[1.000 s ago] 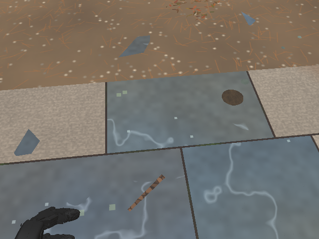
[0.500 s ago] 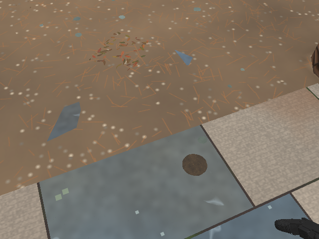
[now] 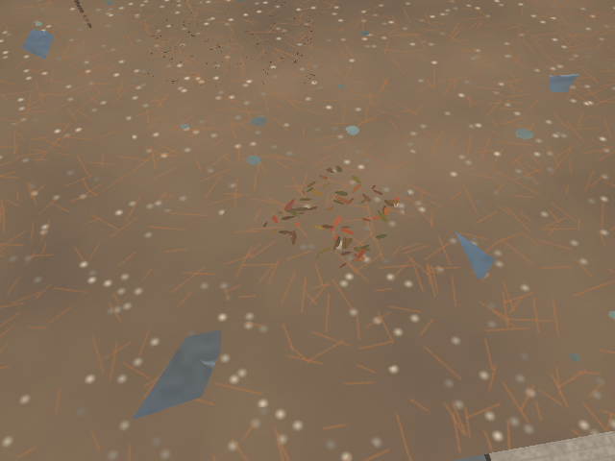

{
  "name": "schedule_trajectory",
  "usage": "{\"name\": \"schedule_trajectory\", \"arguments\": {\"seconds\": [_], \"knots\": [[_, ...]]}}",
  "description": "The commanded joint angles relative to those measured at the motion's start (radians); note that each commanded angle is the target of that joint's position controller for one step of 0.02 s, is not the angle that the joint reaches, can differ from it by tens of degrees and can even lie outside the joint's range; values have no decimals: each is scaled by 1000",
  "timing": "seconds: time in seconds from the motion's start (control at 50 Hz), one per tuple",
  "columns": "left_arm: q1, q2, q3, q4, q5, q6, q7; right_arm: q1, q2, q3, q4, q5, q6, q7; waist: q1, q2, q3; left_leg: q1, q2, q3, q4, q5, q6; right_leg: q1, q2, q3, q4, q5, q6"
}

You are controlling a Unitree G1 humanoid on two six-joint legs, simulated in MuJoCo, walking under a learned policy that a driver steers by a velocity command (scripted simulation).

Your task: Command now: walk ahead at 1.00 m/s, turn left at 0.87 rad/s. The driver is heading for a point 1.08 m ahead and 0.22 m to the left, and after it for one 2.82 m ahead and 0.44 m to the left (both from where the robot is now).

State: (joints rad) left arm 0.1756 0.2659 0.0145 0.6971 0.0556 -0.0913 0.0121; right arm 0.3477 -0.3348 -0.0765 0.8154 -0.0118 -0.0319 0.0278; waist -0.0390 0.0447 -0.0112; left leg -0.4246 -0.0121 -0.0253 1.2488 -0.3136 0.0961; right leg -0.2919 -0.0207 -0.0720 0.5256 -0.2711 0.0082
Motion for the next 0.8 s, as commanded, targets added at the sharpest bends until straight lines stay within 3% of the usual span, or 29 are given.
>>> {"name": "schedule_trajectory", "arguments": {"seconds": [0.02, 0.06, 0.1, 0.14, 0.18, 0.22, 0.24, 0.26, 0.28, 0.3, 0.32, 0.34, 0.36, 0.38, 0.4, 0.42, 0.46, 0.5, 0.54, 0.58, 0.62, 0.66, 0.68, 0.7, 0.72, 0.74, 0.76, 0.78, 0.8], "knots": [[166, 76, 34, 32, -25, -27, -4, -113, 15, 14, -131, -20, 22, 27, 65, -146, 48, -395, 123, -45, 21, 20, -9, 277, -284, 277, -309, 103, -123], [172, 66, 33, 58, -37, -39, -12, -195, 25, 23, -184, -24, 35, 41, 45, -135, 62, -438, 132, -23, -5, 77, -12, 273, -276, 155, -338, 267, -108], [127, 78, 35, 69, -36, -48, -10, -261, 21, 34, -230, -23, 32, 56, 13, -140, 89, -402, 128, 6, -116, 196, -9, 218, -229, 8, -375, 373, -84], [105, 109, 42, 78, -35, -51, -8, -324, 9, 44, -253, -18, 30, 75, 5, -98, 121, -269, 103, 86, -320, 316, 8, 153, -183, -118, -427, 421, -61], [154, 151, 48, 97, -35, -50, -5, -366, 4, 50, -257, -17, 28, 82, 14, -76, 131, -128, 32, 186, -454, 354, 45, 170, -166, -191, -395, 745, -46], [195, 220, 64, 95, -34, -32, 6, -288, -35, 40, -229, -16, 23, 72, -38, -118, 56, -3, -49, 233, -481, 283, 77, 277, -191, -199, -212, 1188, -35], [177, 256, 74, 86, -28, -14, 11, -169, -68, 26, -197, -16, 20, 63, -111, -137, -18, 129, -77, 221, -484, 236, 98, 286, -214, -191, -35, 1294, -37], [138, 277, 80, 67, -25, 4, 15, 25, -110, 3, -141, -17, 18, 50, -204, -146, -112, 342, -96, 183, -498, 194, 130, 227, -234, -168, 212, 1307, -48], [126, 267, 80, 58, -14, 14, 10, 201, -160, -28, -73, -16, 20, 26, -260, -87, -186, 611, -99, 106, -549, 134, 157, 54, -196, -160, 547, 1005, -39], [126, 142, 52, 39, -1, 12, -11, 125, -236, -56, -73, 9, 37, -1, -162, 156, -106, 687, 34, -127, -609, 100, 192, -235, 5, -152, 962, -91, -7], [211, 141, 39, -86, -32, -4, -9, 49, -357, -74, -145, -28, 50, -4, -60, 262, -303, 941, 272, -712, -798, 150, 404, -560, 78, 42, 1227, -263, 32], [105, 190, 36, -98, -24, -27, -4, 68, -302, -73, -165, -17, 49, -16, -112, 30, -286, 886, 290, -787, -923, 182, 385, -613, 20, 157, 1168, -160, 27], [88, 180, 27, -97, -30, -37, -3, 35, -254, -61, -140, -10, 38, -29, -49, -56, -114, 693, 271, -700, -941, 347, 349, -583, -18, 160, 1049, -116, 27], [72, 165, 22, -91, -18, -31, 1, 2, -214, -49, -123, -4, 24, -35, 9, -128, -14, 514, 222, -590, -925, 544, 318, -511, -54, 154, 943, -128, 37], [96, 161, 20, -79, -5, -9, 4, -42, -192, -39, -135, 1, 12, -39, 49, -152, 25, 382, 187, -487, -912, 724, 298, -429, -73, 151, 884, -150, 51], [117, 164, 22, -70, 6, 19, 4, -59, -165, -27, -133, 10, 5, -37, 79, -165, 42, 276, 159, -414, -918, 864, 278, -354, -86, 142, 812, -160, 66], [99, 137, 15, -83, 2, 48, 3, -73, -150, -19, -121, 10, -12, -26, 103, -158, 31, 143, 96, -301, -924, 1009, 240, -241, -87, 103, 615, -136, 76], [60, 83, -2, -98, -12, 50, 0, -82, -141, -20, -105, 1, -17, -19, 96, -107, -11, 109, 9, -189, -884, 1097, 171, -159, -44, 55, 423, 51, 49], [24, 53, -13, -94, -28, 46, -5, -70, -104, -14, -87, 11, -17, -17, 57, -38, -51, 113, -52, -125, -864, 985, 91, -63, 1, 22, 241, 277, 18], [-23, 56, -12, -91, -35, 43, -7, -17, -81, -8, -66, 18, -14, -20, 7, -23, -52, 177, -41, -146, -852, 865, 48, -39, 29, 20, 134, 401, 1], [-18, 85, -2, -84, -27, 33, -4, 19, -92, -11, -52, 10, -7, -32, -2, -6, -31, 269, -2, -191, -796, 845, 24, -31, 47, 43, 46, 402, -21], [167, 111, 12, -7, -17, 10, -2, -23, -108, -13, -48, 3, -8, -44, 91, 14, -52, 343, 27, -176, -634, 884, -2, 80, 44, 53, -47, 450, -60], [253, 147, 21, 29, -19, -8, -1, -18, -98, -11, -53, 4, -11, -44, 125, -39, -79, 326, -31, -129, -455, 715, -21, 182, -14, 91, -83, 726, -80], [271, 201, 29, 19, -13, -11, -2, 144, -31, -2, -49, 22, -7, -47, 66, -249, -206, 184, -164, -51, -96, 57, -71, 379, -283, 393, 16, 1356, -249], [256, 187, 32, 30, -42, 9, -10, 275, -14, 7, -18, 9, 3, -48, 8, -329, -337, 79, -216, -69, 29, -293, -87, 454, -387, 676, -56, 1428, -375], [155, 158, 37, -6, -71, 28, -16, 206, -62, 7, -10, -31, 18, -48, -7, -177, -262, 21, -135, -80, 88, -221, -92, 369, -330, 670, -103, 1131, -360], [95, 144, 42, -23, -72, 47, -16, 75, -81, 5, -39, -46, 27, -45, 15, -101, -171, -34, -111, -58, 94, -184, -98, 280, -273, 608, -137, 876, -330], [86, 133, 41, -17, -67, 60, -15, -5, -79, 7, -63, -47, 37, -42, 20, -51, -119, -57, -81, -60, 48, -158, -99, 207, -223, 553, -167, 697, -290], [98, 141, 46, -5, -67, 70, -14, -48, -69, 11, -86, -44, 54, -37, 17, -57, -86, -40, -64, -59, -18, -140, -104, 133, -173, 517, -202, 570, -255]]}}
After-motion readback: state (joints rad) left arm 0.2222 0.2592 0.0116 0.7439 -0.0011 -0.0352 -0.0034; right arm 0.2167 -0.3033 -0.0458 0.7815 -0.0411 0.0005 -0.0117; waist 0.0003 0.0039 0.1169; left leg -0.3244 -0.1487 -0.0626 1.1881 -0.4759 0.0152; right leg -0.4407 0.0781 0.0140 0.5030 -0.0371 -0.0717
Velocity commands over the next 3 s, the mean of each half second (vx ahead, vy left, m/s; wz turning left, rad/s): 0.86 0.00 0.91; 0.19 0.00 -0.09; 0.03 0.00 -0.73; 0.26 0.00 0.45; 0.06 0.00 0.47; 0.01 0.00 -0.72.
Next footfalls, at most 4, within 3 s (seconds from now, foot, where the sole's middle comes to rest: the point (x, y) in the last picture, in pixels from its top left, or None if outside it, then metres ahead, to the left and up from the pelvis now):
0.30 left None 0.45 0.10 -0.77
0.68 right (261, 339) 0.80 0.13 -0.77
1.12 left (219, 392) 0.66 0.23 -0.77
1.48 right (331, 389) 0.66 -0.03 -0.77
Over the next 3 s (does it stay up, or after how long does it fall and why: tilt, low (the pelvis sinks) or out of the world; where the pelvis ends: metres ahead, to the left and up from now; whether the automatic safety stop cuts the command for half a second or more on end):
stays up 0.92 0.15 0.01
